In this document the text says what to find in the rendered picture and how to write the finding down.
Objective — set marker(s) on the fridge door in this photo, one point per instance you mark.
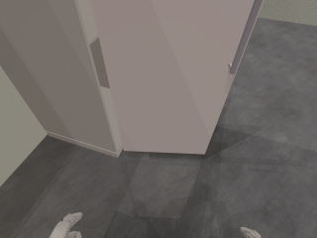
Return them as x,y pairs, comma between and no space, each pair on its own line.
167,63

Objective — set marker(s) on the right robot hand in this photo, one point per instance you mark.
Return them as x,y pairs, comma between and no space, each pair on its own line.
248,233

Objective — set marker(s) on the handle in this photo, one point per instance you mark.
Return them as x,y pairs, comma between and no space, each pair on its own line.
249,25

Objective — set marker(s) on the left robot hand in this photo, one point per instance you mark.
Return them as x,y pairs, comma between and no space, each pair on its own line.
63,227

